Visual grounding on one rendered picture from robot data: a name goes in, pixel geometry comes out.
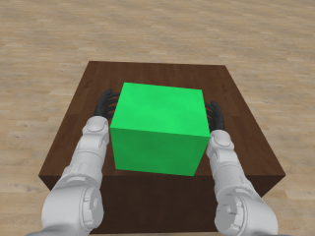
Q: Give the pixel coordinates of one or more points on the left robot hand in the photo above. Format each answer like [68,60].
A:
[102,108]

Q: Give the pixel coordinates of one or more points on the left robot upper arm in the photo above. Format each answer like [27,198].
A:
[71,211]

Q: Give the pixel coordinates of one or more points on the carton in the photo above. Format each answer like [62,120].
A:
[159,129]

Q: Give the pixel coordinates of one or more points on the left robot forearm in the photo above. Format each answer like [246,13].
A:
[88,157]

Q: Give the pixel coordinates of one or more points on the pedestal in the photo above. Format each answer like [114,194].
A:
[139,202]

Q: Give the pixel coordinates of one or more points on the right robot forearm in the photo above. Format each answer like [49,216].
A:
[226,169]

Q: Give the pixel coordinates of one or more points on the right robot hand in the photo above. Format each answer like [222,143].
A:
[217,122]

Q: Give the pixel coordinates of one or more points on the right robot upper arm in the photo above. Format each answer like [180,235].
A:
[237,215]

